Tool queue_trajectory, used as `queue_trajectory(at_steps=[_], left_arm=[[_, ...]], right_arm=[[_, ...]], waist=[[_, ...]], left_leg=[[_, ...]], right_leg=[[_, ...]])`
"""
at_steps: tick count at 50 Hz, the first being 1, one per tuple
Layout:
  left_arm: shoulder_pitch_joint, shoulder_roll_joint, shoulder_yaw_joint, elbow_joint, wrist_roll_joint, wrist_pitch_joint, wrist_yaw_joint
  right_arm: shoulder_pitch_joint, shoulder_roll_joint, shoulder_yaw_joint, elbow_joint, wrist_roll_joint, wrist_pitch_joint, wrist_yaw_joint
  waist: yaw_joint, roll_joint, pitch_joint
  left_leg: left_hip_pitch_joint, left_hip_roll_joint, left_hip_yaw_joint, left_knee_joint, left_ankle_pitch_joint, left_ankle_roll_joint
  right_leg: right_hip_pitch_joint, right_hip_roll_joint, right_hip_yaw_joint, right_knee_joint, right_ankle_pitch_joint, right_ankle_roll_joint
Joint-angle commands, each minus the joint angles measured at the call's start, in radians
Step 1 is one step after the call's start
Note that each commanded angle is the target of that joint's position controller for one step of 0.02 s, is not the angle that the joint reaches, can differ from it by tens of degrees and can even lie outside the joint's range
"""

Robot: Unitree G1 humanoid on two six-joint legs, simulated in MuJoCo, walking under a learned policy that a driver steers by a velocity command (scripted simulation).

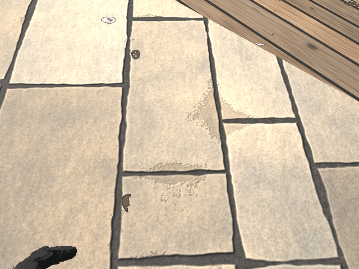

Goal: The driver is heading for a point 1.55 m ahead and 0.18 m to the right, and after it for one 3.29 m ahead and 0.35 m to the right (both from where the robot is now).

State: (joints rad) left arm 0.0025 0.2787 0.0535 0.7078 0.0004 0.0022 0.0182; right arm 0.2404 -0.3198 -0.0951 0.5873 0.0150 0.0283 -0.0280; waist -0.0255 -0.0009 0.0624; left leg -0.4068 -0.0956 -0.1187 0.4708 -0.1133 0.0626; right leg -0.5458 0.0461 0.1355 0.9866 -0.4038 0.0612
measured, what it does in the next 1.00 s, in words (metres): walks ahead, turning right: right foot, then left foot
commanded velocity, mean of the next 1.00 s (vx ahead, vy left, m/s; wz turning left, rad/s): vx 0.46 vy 0.00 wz -0.22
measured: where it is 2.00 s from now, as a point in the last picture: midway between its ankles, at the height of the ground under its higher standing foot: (258, 98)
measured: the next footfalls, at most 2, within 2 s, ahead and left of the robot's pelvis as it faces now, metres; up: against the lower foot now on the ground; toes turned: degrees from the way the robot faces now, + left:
right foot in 0.22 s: +0.13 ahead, -0.15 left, +0.00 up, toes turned +17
left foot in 0.44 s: +0.04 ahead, +0.07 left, +0.00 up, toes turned +0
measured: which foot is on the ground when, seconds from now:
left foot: down 0.00-0.22, up 0.24-0.42, down 0.44-0.84, up 0.86-1.00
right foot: up 0.00-0.20, down 0.22-0.46, up 0.48-0.80, down 0.82-1.00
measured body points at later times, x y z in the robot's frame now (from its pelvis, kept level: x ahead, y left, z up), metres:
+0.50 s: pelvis +0.06 -0.06 +0.00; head +0.07 -0.07 +0.45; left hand +0.16 +0.23 -0.10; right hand +0.23 -0.32 -0.09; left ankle +0.00 +0.07 -0.74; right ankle +0.09 -0.16 -0.72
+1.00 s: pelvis +0.33 -0.23 -0.01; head +0.34 -0.25 +0.43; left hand +0.51 +0.00 -0.12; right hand +0.33 -0.51 -0.14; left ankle +0.32 -0.05 -0.63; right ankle +0.30 -0.27 -0.74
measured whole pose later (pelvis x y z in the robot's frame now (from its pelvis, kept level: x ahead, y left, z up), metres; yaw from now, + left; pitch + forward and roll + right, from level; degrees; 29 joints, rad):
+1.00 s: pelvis +0.33 -0.23 -0.01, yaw -18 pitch +1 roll -1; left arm 0.30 0.29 0.04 0.73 0.03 -0.03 -0.03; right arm 0.28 -0.27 -0.02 0.75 -0.03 -0.05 0.03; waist -0.03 0.03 0.02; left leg -0.53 0.15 -0.04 1.32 -0.25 0.02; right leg -0.29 0.10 -0.08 0.60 -0.34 -0.12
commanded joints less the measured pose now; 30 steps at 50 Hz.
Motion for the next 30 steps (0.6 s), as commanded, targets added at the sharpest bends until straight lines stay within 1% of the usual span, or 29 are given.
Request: queue_trajectory(at_steps=[1, 3, 5, 7, 8, 9, 10, 11, 12, 13, 14, 15, 16, 17, 18, 19, 20, 21, 22, 23, 24, 25, 26, 27, 28, 29, 30], left_arm=[[0.043, 0.061, 0.019, -0.030, -0.008, -0.007, 0.007], [0.040, 0.071, 0.025, -0.025, -0.009, -0.008, 0.007], [0.036, 0.081, 0.032, -0.025, -0.011, -0.014, 0.003], [0.064, 0.097, 0.038, -0.014, -0.010, -0.026, -0.006], [0.091, 0.105, 0.040, -0.004, -0.006, -0.033, -0.011], [0.123, 0.102, 0.040, 0.006, -0.001, -0.039, -0.018], [0.129, 0.099, 0.039, 0.007, 0.009, -0.043, -0.023], [0.102, 0.124, 0.036, -0.017, 0.035, -0.042, -0.025], [0.039, 0.143, 0.027, -0.021, 0.064, -0.036, -0.021], [-0.011, 0.071, 0.005, -0.048, 0.071, -0.042, -0.022], [-0.026, 0.050, -0.003, -0.056, 0.046, -0.040, -0.024], [-0.015, 0.083, 0.008, -0.049, 0.014, -0.032, -0.021], [0.004, 0.140, 0.027, -0.051, -0.014, -0.022, -0.015], [0.065, 0.176, 0.038, -0.042, -0.022, -0.010, -0.006], [0.123, 0.215, 0.051, -0.038, -0.025, 0.003, 0.001], [0.151, 0.216, 0.055, -0.042, -0.025, 0.011, 0.005], [0.163, 0.200, 0.054, -0.050, -0.029, 0.016, 0.007], [0.164, 0.184, 0.054, -0.060, -0.038, 0.017, 0.010], [0.127, 0.159, 0.053, -0.084, -0.045, 0.012, 0.014], [0.062, 0.102, 0.042, -0.133, -0.053, -0.002, 0.013], [0.029, 0.053, 0.027, -0.169, -0.070, -0.022, 0.007], [0.040, 0.106, 0.037, -0.174, -0.056, -0.039, -0.003], [0.080, 0.105, 0.038, -0.162, -0.053, -0.044, -0.014], [0.119, 0.099, 0.037, -0.149, -0.047, -0.043, -0.020], [0.044, 0.124, 0.045, -0.167, 0.076, -0.013, -0.064], [0.055, 0.103, 0.042, -0.175, 0.072, 0.002, -0.091], [0.056, 0.099, 0.037, -0.179, 0.055, 0.010, -0.110]], right_arm=[[-0.035, -0.163, -0.053, -0.092, 0.001, 0.003, -0.024], [-0.051, -0.166, -0.056, -0.100, 0.001, 0.014, -0.028], [-0.064, -0.165, -0.057, -0.108, -0.002, 0.022, -0.026], [-0.078, -0.154, -0.051, -0.115, -0.005, 0.026, -0.021], [-0.089, -0.142, -0.042, -0.116, -0.006, 0.026, -0.019], [-0.102, -0.122, -0.030, -0.116, -0.005, 0.026, -0.017], [-0.075, -0.088, -0.015, -0.103, -0.009, 0.024, -0.014], [-0.019, -0.025, 0.009, -0.088, -0.028, 0.021, -0.009], [0.026, -0.011, 0.015, -0.100, -0.035, 0.014, -0.005], [0.014, -0.060, 0.005, -0.082, -0.047, 0.002, -0.005], [-0.022, -0.095, -0.005, -0.068, -0.046, -0.005, -0.003], [-0.059, -0.078, -0.004, -0.060, -0.052, -0.013, -0.001], [-0.097, -0.065, -0.004, -0.066, -0.055, -0.020, -0.001], [-0.103, -0.044, 0.002, -0.061, -0.049, -0.028, 0.004], [-0.104, -0.035, 0.004, -0.062, -0.032, -0.036, 0.008], [-0.089, -0.029, 0.003, -0.058, -0.015, -0.045, 0.012], [-0.066, -0.026, 0.002, -0.045, 0.001, -0.057, 0.014], [-0.039, -0.035, -0.004, -0.027, 0.008, -0.070, 0.014], [0.044, -0.066, -0.017, 0.006, 0.003, -0.082, 0.009], [0.168, -0.135, -0.035, 0.048, -0.032, -0.091, 0.002], [0.153, -0.172, -0.054, 0.061, -0.024, -0.098, 0.006], [0.085, -0.121, -0.037, 0.043, -0.028, -0.109, 0.001], [0.045, -0.081, -0.026, 0.026, -0.019, -0.116, -0.009], [0.031, -0.064, -0.020, 0.026, -0.009, -0.121, -0.011], [0.083, -0.093, -0.010, 0.057, -0.080, -0.110, -0.002], [0.077, -0.115, -0.015, 0.065, -0.081, -0.110, 0.005], [0.080, -0.121, -0.015, 0.073, -0.071, -0.115, 0.010]], waist=[[0.033, 0.110, -0.224], [0.023, 0.145, -0.222], [0.012, 0.179, -0.210], [0.006, 0.207, -0.222], [0.010, 0.212, -0.236], [0.022, 0.207, -0.245], [0.019, 0.178, -0.238], [-0.013, 0.029, -0.223], [-0.090, -0.231, -0.147], [-0.070, -0.246, -0.125], [-0.054, -0.177, -0.102], [-0.041, -0.138, -0.092], [-0.018, -0.139, -0.071], [-0.001, -0.132, -0.100], [0.011, -0.154, -0.093], [0.007, -0.194, -0.080], [-0.004, -0.223, -0.064], [-0.019, -0.226, -0.053], [-0.061, -0.199, -0.065], [-0.113, -0.081, -0.102], [-0.103, 0.206, -0.072], [-0.064, 0.173, -0.016], [-0.034, 0.167, -0.017], [-0.022, 0.149, -0.023], [-0.049, 0.057, -0.016], [-0.034, 0.088, 0.007], [-0.032, 0.111, 0.016]], left_leg=[[0.203, 0.198, -0.298, -0.105, 0.169, 0.141], [0.176, 0.183, -0.329, -0.106, 0.070, 0.121], [0.162, 0.173, -0.369, -0.105, -0.001, 0.108], [0.180, 0.180, -0.384, -0.072, 0.016, 0.100], [0.191, 0.186, -0.373, -0.040, 0.053, 0.095], [0.173, 0.179, -0.355, -0.001, 0.079, 0.083], [0.142, 0.149, -0.330, 0.030, 0.033, 0.060], [0.097, 0.071, -0.250, 0.147, -0.162, 0.008], [0.045, -0.053, -0.128, 0.222, -0.428, -0.057], [0.089, 0.029, -0.124, 0.323, -0.456, -0.109], [0.113, 0.063, -0.097, 0.313, -0.383, -0.127], [0.121, 0.066, -0.059, 0.230, -0.316, -0.135], [0.112, 0.059, -0.030, 0.166, -0.256, -0.140], [0.136, 0.036, 0.010, 0.138, -0.243, -0.140], [0.148, -0.002, 0.065, 0.122, -0.285, -0.135], [0.167, -0.014, 0.085, 0.081, -0.327, -0.121], [0.214, -0.008, 0.086, -0.001, -0.329, -0.095], [0.309, 0.017, 0.070, -0.093, -0.276, -0.061], [0.486, 0.086, 0.029, -0.155, -0.221, -0.016], [0.711, 0.223, -0.082, -0.177, -0.341, 0.046], [0.693, 0.437, -0.378, -0.263, -0.516, 0.121], [0.604, 0.503, -0.414, -0.279, -0.532, 0.144], [0.560, 0.490, -0.372, -0.288, -0.517, 0.132], [0.564, 0.460, -0.310, -0.294, -0.477, 0.112], [0.475, 0.433, -0.237, -0.334, -0.496, 0.107], [0.443, 0.404, -0.162, -0.353, -0.452, 0.090], [0.418, 0.390, -0.100, -0.371, -0.409, 0.075]], right_leg=[[0.020, 0.035, -0.008, -0.147, 0.064, 0.026], [0.056, 0.042, 0.000, -0.205, 0.102, 0.026], [0.089, 0.045, 0.007, -0.267, 0.110, 0.017], [0.130, 0.026, -0.002, -0.331, 0.111, 0.002], [0.165, 0.008, -0.016, -0.376, 0.134, -0.009], [0.240, -0.008, -0.038, -0.461, 0.212, -0.025], [0.317, -0.037, -0.029, -0.547, 0.303, -0.052], [0.365, -0.182, 0.142, -0.643, 0.360, -0.102], [0.282, -0.309, 0.346, -0.713, 0.411, -0.249], [0.185, -0.353, 0.455, -0.762, 0.287, -0.323], [0.179, -0.292, 0.385, -0.743, 0.218, -0.289], [0.200, -0.222, 0.319, -0.711, 0.171, -0.236], [0.229, -0.182, 0.305, -0.683, 0.163, -0.208], [0.248, -0.154, 0.309, -0.695, 0.007, -0.201], [0.240, -0.133, 0.332, -0.726, -0.181, -0.205], [0.223, -0.126, 0.365, -0.754, -0.308, -0.211], [0.198, -0.115, 0.385, -0.769, -0.369, -0.211], [0.139, -0.091, 0.381, -0.764, -0.353, -0.196], [0.007, -0.052, 0.341, -0.698, -0.279, -0.148], [-0.228, 0.034, 0.159, -0.525, -0.167, -0.056], [-0.400, 0.043, 0.025, -0.226, -0.083, -0.067], [-0.451, -0.069, 0.032, -0.054, -0.027, -0.076], [-0.444, -0.095, 0.011, 0.038, 0.021, -0.076], [-0.458, -0.111, -0.009, 0.106, 0.049, -0.068], [-0.414, -0.091, -0.071, 0.163, 0.079, -0.073], [-0.411, -0.098, -0.087, 0.199, 0.101, -0.071], [-0.399, -0.115, -0.085, 0.206, 0.125, -0.070]])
